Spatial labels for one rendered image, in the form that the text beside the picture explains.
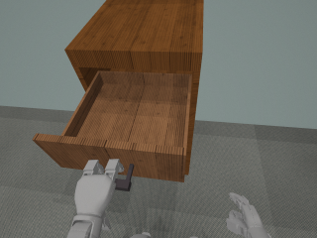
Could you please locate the robot left hand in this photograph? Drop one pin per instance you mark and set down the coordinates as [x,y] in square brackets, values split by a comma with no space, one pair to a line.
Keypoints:
[93,192]

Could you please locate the handle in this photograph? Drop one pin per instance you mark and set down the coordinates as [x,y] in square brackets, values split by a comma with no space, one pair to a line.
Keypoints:
[124,184]

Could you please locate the robot left forearm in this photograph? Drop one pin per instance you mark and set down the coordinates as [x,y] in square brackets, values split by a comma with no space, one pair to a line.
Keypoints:
[85,225]

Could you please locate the left robot shin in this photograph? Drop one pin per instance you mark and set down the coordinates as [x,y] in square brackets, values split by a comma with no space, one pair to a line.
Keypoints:
[146,233]

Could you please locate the robot right hand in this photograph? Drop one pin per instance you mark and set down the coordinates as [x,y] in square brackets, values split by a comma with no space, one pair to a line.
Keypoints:
[239,223]

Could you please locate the cabinet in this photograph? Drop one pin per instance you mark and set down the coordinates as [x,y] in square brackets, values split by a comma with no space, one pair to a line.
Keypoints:
[154,36]

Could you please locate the drawer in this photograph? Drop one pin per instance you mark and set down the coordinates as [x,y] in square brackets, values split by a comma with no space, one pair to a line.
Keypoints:
[140,118]

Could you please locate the robot right forearm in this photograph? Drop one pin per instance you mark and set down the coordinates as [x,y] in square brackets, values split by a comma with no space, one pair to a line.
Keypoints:
[257,232]

